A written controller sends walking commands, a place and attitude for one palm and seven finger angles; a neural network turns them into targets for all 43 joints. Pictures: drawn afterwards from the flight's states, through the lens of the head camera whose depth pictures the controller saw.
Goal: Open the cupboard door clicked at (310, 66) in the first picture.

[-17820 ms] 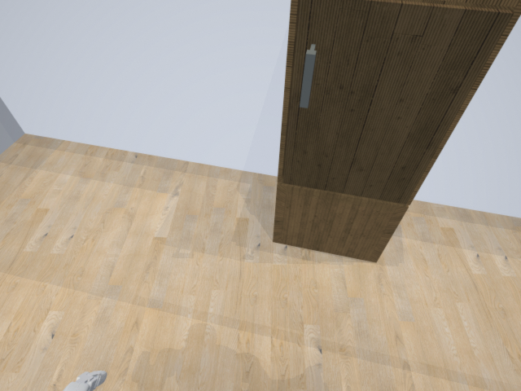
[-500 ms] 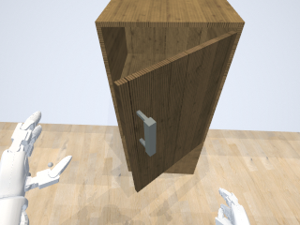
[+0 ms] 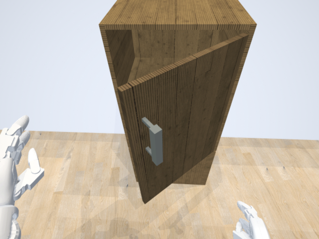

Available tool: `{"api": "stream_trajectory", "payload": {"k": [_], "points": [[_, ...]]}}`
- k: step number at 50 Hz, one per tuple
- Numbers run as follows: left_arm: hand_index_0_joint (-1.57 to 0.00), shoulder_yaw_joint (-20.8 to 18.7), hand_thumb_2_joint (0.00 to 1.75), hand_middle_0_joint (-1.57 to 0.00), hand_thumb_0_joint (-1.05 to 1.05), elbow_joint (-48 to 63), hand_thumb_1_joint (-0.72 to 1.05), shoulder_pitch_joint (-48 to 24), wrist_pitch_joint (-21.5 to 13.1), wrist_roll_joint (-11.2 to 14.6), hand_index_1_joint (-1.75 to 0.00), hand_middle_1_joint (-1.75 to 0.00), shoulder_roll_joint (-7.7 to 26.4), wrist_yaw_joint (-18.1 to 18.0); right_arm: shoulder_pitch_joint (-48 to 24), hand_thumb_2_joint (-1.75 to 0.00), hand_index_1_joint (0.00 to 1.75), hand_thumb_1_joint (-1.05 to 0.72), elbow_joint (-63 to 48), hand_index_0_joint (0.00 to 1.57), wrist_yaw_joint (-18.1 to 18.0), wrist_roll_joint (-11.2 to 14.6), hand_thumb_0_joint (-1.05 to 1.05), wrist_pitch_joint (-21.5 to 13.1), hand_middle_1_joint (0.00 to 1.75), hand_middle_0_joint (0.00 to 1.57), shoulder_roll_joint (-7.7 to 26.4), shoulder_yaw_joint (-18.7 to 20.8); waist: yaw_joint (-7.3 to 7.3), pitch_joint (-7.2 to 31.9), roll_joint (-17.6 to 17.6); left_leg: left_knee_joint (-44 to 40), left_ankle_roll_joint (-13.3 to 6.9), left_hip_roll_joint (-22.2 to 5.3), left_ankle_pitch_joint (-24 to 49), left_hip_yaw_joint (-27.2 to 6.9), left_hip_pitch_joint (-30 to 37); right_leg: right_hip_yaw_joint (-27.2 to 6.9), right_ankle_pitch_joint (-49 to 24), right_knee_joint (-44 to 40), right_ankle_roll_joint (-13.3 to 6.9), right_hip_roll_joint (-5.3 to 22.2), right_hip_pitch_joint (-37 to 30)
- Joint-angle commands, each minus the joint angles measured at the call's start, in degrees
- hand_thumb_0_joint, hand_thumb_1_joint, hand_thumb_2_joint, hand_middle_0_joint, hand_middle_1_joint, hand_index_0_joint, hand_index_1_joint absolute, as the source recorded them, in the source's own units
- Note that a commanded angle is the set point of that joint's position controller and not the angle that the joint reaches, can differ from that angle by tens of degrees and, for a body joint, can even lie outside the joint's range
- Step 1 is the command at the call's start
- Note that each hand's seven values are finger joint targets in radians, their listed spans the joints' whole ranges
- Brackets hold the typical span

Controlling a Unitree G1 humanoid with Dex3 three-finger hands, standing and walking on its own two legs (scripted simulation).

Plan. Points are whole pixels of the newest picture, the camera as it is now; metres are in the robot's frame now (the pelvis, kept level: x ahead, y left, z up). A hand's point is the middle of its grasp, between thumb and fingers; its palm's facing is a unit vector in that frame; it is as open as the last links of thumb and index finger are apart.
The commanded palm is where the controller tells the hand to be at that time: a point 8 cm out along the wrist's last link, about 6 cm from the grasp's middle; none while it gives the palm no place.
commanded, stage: draw the hand back to the body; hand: left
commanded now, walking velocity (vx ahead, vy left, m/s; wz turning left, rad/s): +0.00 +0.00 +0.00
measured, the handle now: (151, 141) +0.34 +0.07 +0.07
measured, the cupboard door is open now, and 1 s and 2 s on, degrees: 41 41 41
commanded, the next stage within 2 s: step back with the hand held close in 0.06 s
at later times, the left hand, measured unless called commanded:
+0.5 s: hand (37, 185) +0.17 +0.26 +0.14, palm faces +0.32 -0.79 -0.52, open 7.4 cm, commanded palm +0.11 +0.30 +0.17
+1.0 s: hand out of the picture +0.06 +0.28 +0.15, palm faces +0.43 -0.79 -0.44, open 7.4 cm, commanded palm -0.01 +0.33 +0.17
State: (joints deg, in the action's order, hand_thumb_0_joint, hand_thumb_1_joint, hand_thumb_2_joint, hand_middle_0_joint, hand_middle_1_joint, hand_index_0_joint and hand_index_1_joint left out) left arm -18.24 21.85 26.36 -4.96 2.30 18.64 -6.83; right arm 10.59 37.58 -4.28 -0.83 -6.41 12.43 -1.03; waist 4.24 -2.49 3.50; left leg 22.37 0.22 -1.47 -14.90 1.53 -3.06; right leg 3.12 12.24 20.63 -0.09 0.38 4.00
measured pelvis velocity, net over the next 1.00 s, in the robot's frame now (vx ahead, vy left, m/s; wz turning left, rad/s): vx -0.14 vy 0.03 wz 0.03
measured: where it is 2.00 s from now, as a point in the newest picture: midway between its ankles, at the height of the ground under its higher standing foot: outside the picture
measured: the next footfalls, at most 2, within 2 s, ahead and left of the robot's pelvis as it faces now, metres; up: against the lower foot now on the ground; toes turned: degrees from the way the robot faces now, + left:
right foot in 1.26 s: -0.30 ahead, -0.10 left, +0.00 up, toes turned -1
left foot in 1.44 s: -0.15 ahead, +0.08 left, +0.00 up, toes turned -1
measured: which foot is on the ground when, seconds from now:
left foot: down 0.00-1.00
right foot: down 0.00-0.96, up 0.98-1.00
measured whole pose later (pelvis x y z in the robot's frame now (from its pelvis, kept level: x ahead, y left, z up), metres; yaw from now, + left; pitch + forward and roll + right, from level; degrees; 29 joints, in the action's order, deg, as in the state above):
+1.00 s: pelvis -0.14 +0.03 -0.03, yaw +1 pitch -2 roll -2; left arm -23.5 32.4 29.0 -12.2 0.6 22.7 -9.0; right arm 11.7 33.8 -4.6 -0.6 -5.2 12.3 -0.6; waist 0.4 -5.7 -0.2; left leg 38.1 -2.6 -0.2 -11.8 0.4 -26.5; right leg 0.6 15.4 38.7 1.5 0.0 25.1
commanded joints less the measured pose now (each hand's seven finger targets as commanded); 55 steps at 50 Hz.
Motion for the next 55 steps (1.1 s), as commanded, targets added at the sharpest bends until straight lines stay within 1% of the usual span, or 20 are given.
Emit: {"api": "stream_trajectory", "payload": {"k": [1,8,9,10,11,13,14,20,25,30,34,36,39,41,44,47,49,50,52,55], "points": [[-0.20,-7.76,0.90,-0.20,0.00,12.18,0.90,-5.06,-4.35,0.25,-0.30,-0.30,10.80,-1.18,-7.53,-0.90,0.30,-0.90,-9.24,0.20,-0.75,0.30,0.00,-3.64,0.30,0.20,5.58,2.13,-0.15,5.12,0.61,-2.75,-0.61,0.56,15.62,0.06,-1.45,-0.64,-11.16,-2.28,-0.42,-0.50,-1.85],[-0.20,-7.41,0.90,-0.20,0.00,10.49,0.90,-5.58,-4.64,0.34,-0.30,-0.30,10.39,-0.90,-7.62,-0.90,0.30,-0.90,-8.88,0.20,-0.66,0.34,0.00,-3.90,0.30,0.20,5.73,2.36,-0.28,3.86,-0.94,-3.00,-0.98,0.70,12.66,0.31,-1.48,-0.93,-8.55,-3.56,-0.22,-0.57,-0.76],[-0.20,-7.78,0.90,-0.20,0.00,14.70,0.90,-9.05,-5.21,0.27,-0.30,-0.30,11.99,-1.06,-8.27,-0.90,0.30,-0.90,-9.19,0.20,-0.76,0.42,0.00,-4.31,0.30,0.20,5.91,2.27,-0.17,5.26,1.11,-2.78,-1.01,0.94,12.42,0.20,-0.93,-1.22,-8.52,-3.58,-0.27,-0.38,-1.36],[-0.20,-14.78,0.90,-0.20,0.00,15.13,0.90,-10.29,-6.90,0.41,-0.30,-0.30,18.42,-1.17,-7.05,-0.90,0.30,-0.90,-10.89,0.20,-0.63,0.91,0.00,-2.91,0.30,0.20,7.65,2.42,-2.78,-0.02,-2.06,-0.63,-1.93,-0.02,8.79,-0.62,-6.19,-5.20,-10.77,-6.24,-0.17,1.89,5.55],[-0.20,-11.32,0.90,-0.20,0.00,10.78,0.90,-4.47,-6.75,0.30,-0.30,-0.30,13.78,-0.31,-6.95,-0.90,0.30,-0.90,-10.38,0.20,-0.50,0.76,0.00,-1.79,0.30,0.20,6.61,2.55,-2.86,1.10,-5.72,0.64,-1.92,0.20,7.67,-1.11,-6.25,-4.83,-10.04,-6.22,-0.20,3.15,5.75],[-0.20,-9.60,0.90,-0.20,0.00,11.35,0.90,-1.77,-6.49,0.08,-0.30,-0.30,12.41,0.02,-7.30,-0.90,0.30,-0.90,-11.27,0.20,-0.19,0.68,0.00,-0.68,0.30,0.20,6.72,2.67,-3.03,2.07,-6.53,2.32,-1.77,0.34,8.49,-0.27,-5.82,-5.55,-11.20,-6.33,-0.35,4.17,7.28],[-0.20,-9.89,0.90,-0.20,0.00,12.64,0.90,-1.36,-7.07,-0.01,-0.30,-0.30,12.73,-0.07,-7.73,-0.90,0.30,-0.90,-11.27,0.20,-0.42,0.65,0.00,-0.43,0.30,0.20,6.85,2.86,-3.04,3.18,-2.68,2.30,-1.72,0.27,10.20,-0.19,-6.09,-4.84,-13.88,-5.19,-0.49,4.51,6.55],[-0.20,-12.19,0.90,-0.20,0.00,15.96,0.90,5.39,-6.86,0.42,-0.30,-0.30,14.33,-1.05,-6.21,-0.90,0.30,-0.90,-13.57,0.20,-0.60,1.20,0.00,1.78,0.30,0.20,6.81,3.78,-3.14,13.33,-2.50,3.92,-1.12,-1.67,21.82,-0.15,-5.84,-3.59,-26.73,2.21,0.09,4.53,1.21],[-0.20,-14.11,0.90,-0.20,0.00,19.67,0.90,6.47,-7.09,0.44,-0.30,-0.30,16.17,-1.94,-6.17,-0.90,0.30,-0.90,-14.87,0.20,-1.02,1.55,0.00,2.46,0.30,0.20,6.57,4.17,-3.24,13.67,-3.12,4.22,-1.00,-2.14,20.40,-0.98,-8.77,-3.83,-25.18,4.72,0.19,4.44,2.34],[-0.20,-14.52,0.90,-0.20,0.00,20.60,0.90,6.91,-7.88,0.00,-0.30,-0.30,15.53,-2.48,-5.94,-0.90,0.30,-0.90,-15.38,0.20,-1.10,1.26,0.00,1.83,0.30,0.20,7.39,4.12,-2.96,9.67,2.55,-1.41,-2.51,-4.83,10.12,-4.43,-18.71,-2.67,-12.29,9.10,1.11,1.32,1.55],[-0.20,-15.17,0.90,-0.20,0.00,18.70,0.90,5.31,-9.15,-1.51,-0.30,-0.30,14.37,-2.61,-5.49,-0.90,0.30,-0.90,-15.81,0.20,-0.99,1.04,0.00,0.49,0.30,0.20,8.49,4.28,-2.75,5.22,7.77,-8.63,-5.73,-8.60,-15.41,-8.04,-37.91,-2.25,-5.63,18.90,1.63,-1.00,-7.10],[-0.20,-14.92,0.90,-0.20,0.00,17.63,0.90,3.64,-9.73,-2.30,-0.30,-0.30,13.76,-2.66,-4.36,-0.90,0.30,-0.90,-15.70,0.20,-0.79,1.18,0.00,-0.27,0.30,0.20,8.45,4.26,-3.22,3.49,5.44,-7.68,-6.43,-9.21,-21.87,-8.39,-42.60,-3.03,-4.73,20.45,1.81,-1.09,-7.95],[-0.20,-14.36,0.90,-0.20,0.00,18.84,0.90,0.90,-10.61,-2.36,-0.30,-0.30,14.38,-2.41,-3.16,-0.90,0.30,-0.90,-15.18,0.20,-0.61,1.03,0.00,-1.34,0.30,0.20,8.40,4.48,-4.31,3.42,-2.43,1.70,-4.52,-3.90,-20.49,-5.50,-35.10,-9.10,-1.76,10.28,0.06,2.23,2.28],[-0.20,-13.53,0.90,-0.20,0.00,19.08,0.90,0.12,-10.67,-1.76,-0.30,-0.30,14.73,-2.62,-2.21,-0.90,0.30,-0.90,-14.06,0.20,-0.31,0.94,0.00,-1.62,0.30,0.20,7.38,4.27,-4.61,4.22,-8.62,11.06,-2.18,0.14,-16.18,-2.74,-24.82,-14.52,9.81,0.27,-2.30,7.01,14.43],[-0.20,-12.84,0.90,-0.20,0.00,21.99,0.90,-1.60,-10.88,-1.08,-0.30,-0.30,15.83,-3.43,-2.51,-0.90,0.30,-0.90,-11.82,0.20,-0.42,0.54,0.00,-1.87,0.30,0.20,6.60,3.62,-4.95,5.90,-9.66,20.85,-0.25,2.31,-9.19,-0.73,-10.13,-14.13,16.24,-5.05,-4.83,11.64,28.47],[-0.20,-14.20,0.90,-0.20,0.00,24.11,0.90,-0.40,-11.23,-0.71,-0.30,-0.30,16.24,-3.85,-3.36,-0.90,0.30,-0.90,-12.81,0.20,-1.17,0.46,0.00,-2.08,0.30,0.20,7.49,3.34,-4.86,5.02,2.26,2.78,-2.51,-3.02,-15.50,-8.95,-18.63,-6.58,14.83,7.12,-0.59,3.81,21.91],[-0.20,-16.88,0.90,-0.20,0.00,24.25,0.90,0.12,-11.90,-1.91,-0.30,-0.30,16.88,-4.05,-4.87,-0.90,0.30,-0.90,-13.67,0.20,-1.65,0.04,0.00,-2.95,0.30,0.20,8.70,4.06,-3.66,6.12,20.27,-18.19,-8.40,-16.40,-35.70,-26.56,-40.05,-1.54,10.79,37.38,2.29,-5.30,2.90],[-0.20,-17.39,0.90,-0.20,0.00,24.71,0.90,-1.32,-11.92,-2.33,-0.30,-0.30,17.35,-4.21,-3.61,-0.90,0.30,-0.90,-13.18,0.20,-1.39,-0.31,0.00,-3.56,0.30,0.20,6.33,4.09,-4.32,6.53,15.73,-19.48,-9.92,-18.31,-30.24,-26.92,-39.55,-4.19,13.12,47.60,1.74,-5.15,4.35],[-0.20,-17.27,0.90,-0.20,0.00,23.45,0.90,0.19,-12.20,-1.48,-0.30,-0.30,16.92,-4.12,-3.46,-0.90,0.30,-0.90,-11.87,0.20,-0.43,0.26,0.00,-4.65,0.30,0.20,6.51,5.21,-3.71,9.00,6.59,-12.69,-8.89,-16.08,-18.79,-20.50,-27.91,-5.43,16.01,47.05,0.96,-4.41,11.18],[-0.20,-14.57,0.90,-0.20,0.00,19.88,0.90,7.28,-10.82,0.47,-0.30,-0.30,13.63,-3.99,-3.85,-0.90,0.30,-0.90,-10.92,0.20,0.54,0.75,0.00,-5.39,0.30,0.20,5.68,4.79,-3.57,8.96,7.26,-12.67,-6.76,-12.77,-13.54,-13.88,-20.56,-1.43,18.03,36.27,0.50,-4.58,12.36]]}}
